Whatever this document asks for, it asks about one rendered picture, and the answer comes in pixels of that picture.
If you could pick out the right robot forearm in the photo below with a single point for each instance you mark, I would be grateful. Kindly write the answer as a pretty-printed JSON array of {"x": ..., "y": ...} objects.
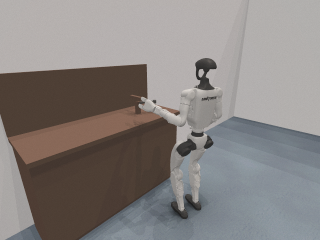
[{"x": 213, "y": 121}]

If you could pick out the robot right thigh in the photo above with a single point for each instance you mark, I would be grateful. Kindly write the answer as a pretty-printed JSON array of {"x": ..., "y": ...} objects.
[{"x": 196, "y": 155}]

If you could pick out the left robot forearm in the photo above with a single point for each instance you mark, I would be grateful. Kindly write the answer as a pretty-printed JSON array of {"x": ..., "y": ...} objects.
[{"x": 170, "y": 117}]

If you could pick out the robot left hand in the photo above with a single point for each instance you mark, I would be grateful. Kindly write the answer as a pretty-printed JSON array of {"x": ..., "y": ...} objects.
[{"x": 148, "y": 106}]

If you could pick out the robot left upper arm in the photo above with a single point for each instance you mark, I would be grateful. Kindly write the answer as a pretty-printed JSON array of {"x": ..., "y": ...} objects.
[{"x": 186, "y": 97}]

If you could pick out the tap lever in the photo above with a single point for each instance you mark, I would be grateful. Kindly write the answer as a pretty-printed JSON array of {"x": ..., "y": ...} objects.
[{"x": 142, "y": 102}]

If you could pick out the counter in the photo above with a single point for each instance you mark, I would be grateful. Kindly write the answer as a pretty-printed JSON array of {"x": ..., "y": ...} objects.
[{"x": 83, "y": 147}]

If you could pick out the humanoid robot head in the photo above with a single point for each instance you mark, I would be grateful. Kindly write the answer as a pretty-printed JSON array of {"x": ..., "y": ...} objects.
[{"x": 206, "y": 64}]

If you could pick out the robot right upper arm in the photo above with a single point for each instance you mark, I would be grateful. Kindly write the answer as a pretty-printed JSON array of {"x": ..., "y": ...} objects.
[{"x": 218, "y": 106}]

